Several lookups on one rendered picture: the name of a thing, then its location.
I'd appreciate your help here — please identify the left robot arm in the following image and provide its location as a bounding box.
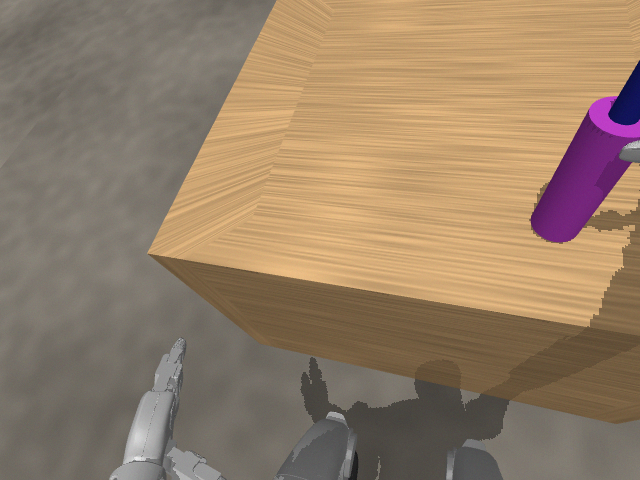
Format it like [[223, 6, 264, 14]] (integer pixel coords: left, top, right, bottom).
[[109, 461, 167, 480]]

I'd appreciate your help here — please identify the right robot hand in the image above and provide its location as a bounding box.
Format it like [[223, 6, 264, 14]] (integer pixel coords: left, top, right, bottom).
[[619, 140, 640, 163]]

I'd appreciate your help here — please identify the bottle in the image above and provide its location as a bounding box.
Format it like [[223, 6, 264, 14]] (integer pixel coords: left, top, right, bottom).
[[531, 60, 640, 242]]

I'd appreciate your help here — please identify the left robot hand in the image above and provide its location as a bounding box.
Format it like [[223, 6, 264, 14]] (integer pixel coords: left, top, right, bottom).
[[122, 337, 227, 480]]

